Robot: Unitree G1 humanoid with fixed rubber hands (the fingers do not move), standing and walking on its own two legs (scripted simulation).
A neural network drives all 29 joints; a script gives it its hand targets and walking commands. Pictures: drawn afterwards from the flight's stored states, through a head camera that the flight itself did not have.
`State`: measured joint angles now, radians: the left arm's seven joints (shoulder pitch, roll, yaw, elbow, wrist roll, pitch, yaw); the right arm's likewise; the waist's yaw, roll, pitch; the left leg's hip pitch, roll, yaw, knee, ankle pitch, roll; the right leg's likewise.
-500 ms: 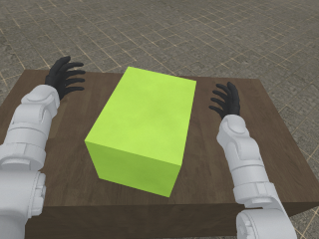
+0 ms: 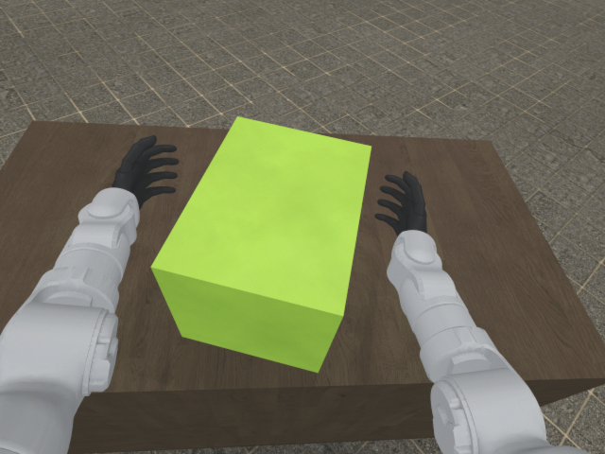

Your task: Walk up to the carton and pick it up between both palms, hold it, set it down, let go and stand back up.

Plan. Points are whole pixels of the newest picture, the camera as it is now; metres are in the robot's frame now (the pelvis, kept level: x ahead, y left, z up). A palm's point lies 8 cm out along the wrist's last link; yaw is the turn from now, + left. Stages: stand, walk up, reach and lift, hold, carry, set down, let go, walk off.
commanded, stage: reach and lift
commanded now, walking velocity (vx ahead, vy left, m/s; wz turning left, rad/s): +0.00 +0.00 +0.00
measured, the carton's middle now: (276, 241) +0.42 +0.01 -0.01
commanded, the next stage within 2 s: none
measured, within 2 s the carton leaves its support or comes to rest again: neither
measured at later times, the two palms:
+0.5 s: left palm (152, 214) +0.43 +0.18 +0.05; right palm (388, 253) +0.37 -0.16 +0.03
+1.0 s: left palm (163, 211) +0.43 +0.17 +0.06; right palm (383, 251) +0.36 -0.15 +0.04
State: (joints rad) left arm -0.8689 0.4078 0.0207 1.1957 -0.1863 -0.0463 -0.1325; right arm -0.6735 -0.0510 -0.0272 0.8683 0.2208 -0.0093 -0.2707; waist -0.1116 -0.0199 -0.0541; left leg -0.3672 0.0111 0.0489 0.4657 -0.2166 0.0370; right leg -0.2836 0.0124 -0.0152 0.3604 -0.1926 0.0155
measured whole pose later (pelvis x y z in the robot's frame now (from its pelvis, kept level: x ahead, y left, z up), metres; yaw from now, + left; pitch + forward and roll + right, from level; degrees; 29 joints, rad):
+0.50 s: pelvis -0.03 +0.01 -0.02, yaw +0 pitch +16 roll -3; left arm -0.98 0.31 0.01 1.39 -0.15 -0.24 -0.07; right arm -0.79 -0.01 -0.11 1.19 0.16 -0.28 -0.26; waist -0.11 0.00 -0.16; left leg -0.68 0.02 0.03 0.64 -0.24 0.05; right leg -0.59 0.01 -0.03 0.53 -0.22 0.02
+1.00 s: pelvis -0.02 +0.02 -0.01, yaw +0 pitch +11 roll -3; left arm -0.97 0.19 0.30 1.33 0.25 -0.25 -0.15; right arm -0.73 0.09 -0.53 1.10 -0.24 -0.35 -0.24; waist -0.07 -0.02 -0.08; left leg -0.54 0.01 0.04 0.56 -0.23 0.06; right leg -0.43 0.01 -0.02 0.42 -0.19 0.03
